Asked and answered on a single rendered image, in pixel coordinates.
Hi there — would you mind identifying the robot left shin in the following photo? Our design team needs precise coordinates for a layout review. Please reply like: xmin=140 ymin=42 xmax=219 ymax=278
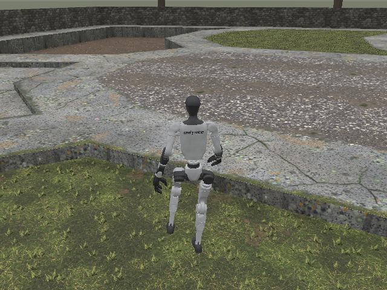
xmin=169 ymin=186 xmax=178 ymax=226

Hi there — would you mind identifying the right robot forearm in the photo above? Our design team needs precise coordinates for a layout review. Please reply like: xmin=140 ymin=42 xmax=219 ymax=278
xmin=214 ymin=145 xmax=223 ymax=160

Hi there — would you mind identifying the right robot hand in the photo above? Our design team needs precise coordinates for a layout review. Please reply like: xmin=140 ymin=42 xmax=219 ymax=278
xmin=207 ymin=155 xmax=221 ymax=166

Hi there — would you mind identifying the left robot hand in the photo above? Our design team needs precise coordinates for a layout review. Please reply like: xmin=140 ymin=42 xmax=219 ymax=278
xmin=153 ymin=176 xmax=167 ymax=194

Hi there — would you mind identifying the robot right upper arm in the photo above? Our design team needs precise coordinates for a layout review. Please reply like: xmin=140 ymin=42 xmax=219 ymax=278
xmin=206 ymin=121 xmax=222 ymax=153

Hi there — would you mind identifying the left robot forearm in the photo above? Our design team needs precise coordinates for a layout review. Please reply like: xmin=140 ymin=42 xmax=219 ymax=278
xmin=155 ymin=147 xmax=169 ymax=178

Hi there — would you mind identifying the robot left upper arm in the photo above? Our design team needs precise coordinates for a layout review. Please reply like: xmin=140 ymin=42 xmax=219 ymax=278
xmin=164 ymin=122 xmax=181 ymax=156

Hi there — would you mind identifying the right robot thigh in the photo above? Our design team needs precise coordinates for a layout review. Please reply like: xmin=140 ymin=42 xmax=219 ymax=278
xmin=196 ymin=169 xmax=214 ymax=214

